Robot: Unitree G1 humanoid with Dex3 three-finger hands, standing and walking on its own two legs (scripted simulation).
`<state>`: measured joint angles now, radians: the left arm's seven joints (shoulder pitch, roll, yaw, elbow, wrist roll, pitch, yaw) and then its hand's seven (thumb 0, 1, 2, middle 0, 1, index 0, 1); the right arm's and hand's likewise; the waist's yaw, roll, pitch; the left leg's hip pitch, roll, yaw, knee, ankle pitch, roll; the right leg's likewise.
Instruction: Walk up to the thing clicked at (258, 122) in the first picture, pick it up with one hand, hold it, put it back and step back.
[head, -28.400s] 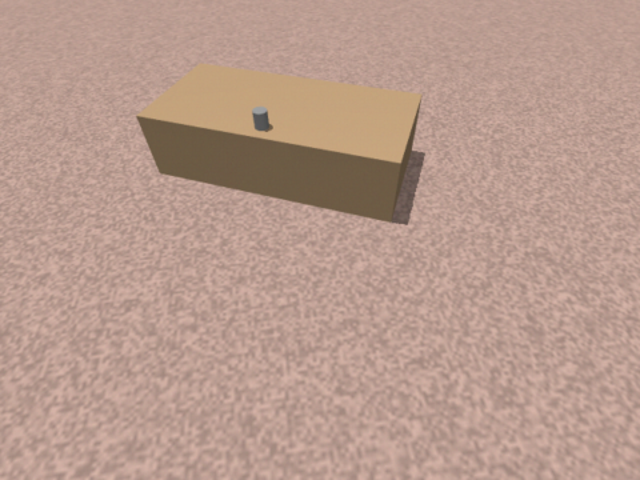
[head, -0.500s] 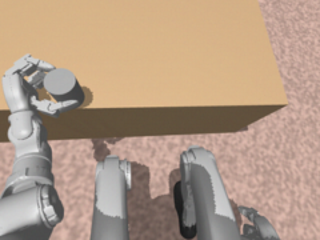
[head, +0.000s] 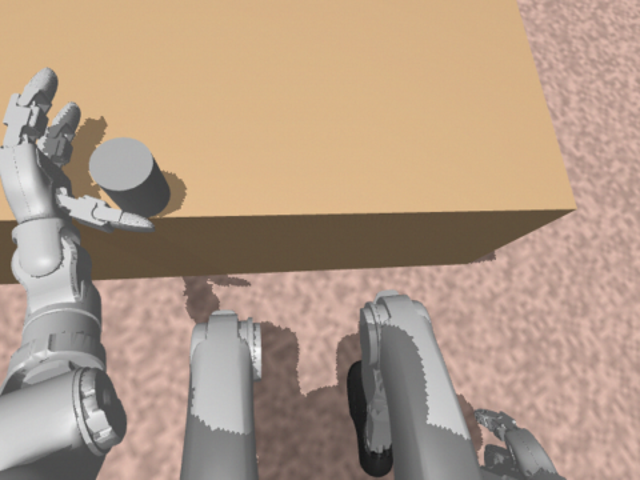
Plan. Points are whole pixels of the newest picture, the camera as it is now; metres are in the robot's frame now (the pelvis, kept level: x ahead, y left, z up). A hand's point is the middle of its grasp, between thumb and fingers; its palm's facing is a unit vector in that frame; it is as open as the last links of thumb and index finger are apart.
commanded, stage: withdraw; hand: left
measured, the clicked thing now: (133, 180) +0.47 +0.20 -0.03
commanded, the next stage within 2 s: rise in 0.24 s
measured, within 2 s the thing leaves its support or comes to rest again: neither
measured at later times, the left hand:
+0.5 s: hand out of the picture +0.45 +0.32 +0.10, palm faces +0.25 -0.94 -0.22, open 17.5 cm
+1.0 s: hand out of the picture +0.38 +0.31 +0.20, palm faces +0.30 -0.87 -0.39, open 17.5 cm
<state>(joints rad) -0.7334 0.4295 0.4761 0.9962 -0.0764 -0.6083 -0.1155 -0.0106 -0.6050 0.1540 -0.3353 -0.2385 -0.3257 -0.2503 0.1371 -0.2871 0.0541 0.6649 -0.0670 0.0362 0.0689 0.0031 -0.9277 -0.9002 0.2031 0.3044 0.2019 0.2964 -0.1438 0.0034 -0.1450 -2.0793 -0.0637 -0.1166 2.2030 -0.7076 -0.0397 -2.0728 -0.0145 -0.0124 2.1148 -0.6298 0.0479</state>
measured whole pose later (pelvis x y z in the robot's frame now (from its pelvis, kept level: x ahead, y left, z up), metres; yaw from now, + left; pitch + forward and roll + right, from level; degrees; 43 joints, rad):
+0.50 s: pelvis +0.01 +0.00 +0.11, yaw +0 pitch +32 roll -5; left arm -0.64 0.60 0.47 0.89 -0.02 -0.21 -0.16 -0.01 -0.54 0.05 -0.06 -0.03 -0.06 -0.03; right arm 0.17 -0.29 0.04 0.60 0.04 0.07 -0.01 0.00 -0.88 -0.89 0.20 0.31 0.20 0.30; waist -0.10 0.01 -0.16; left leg -1.74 -0.03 -0.11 1.84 -0.65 -0.03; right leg -1.73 -0.01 -0.02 1.75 -0.58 0.04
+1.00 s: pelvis +0.06 +0.01 +0.28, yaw +1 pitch +20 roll -4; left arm -0.25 0.43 0.30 0.76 0.02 0.03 0.11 -0.01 -0.56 0.05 -0.06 -0.05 -0.05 -0.06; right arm 0.26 -0.26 0.02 0.62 0.04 0.06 -0.05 0.01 -0.90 -0.90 0.20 0.31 0.20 0.30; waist -0.06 0.01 -0.13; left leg -1.01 0.01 -0.08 1.20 -0.54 -0.01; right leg -1.00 0.00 -0.02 1.11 -0.45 0.03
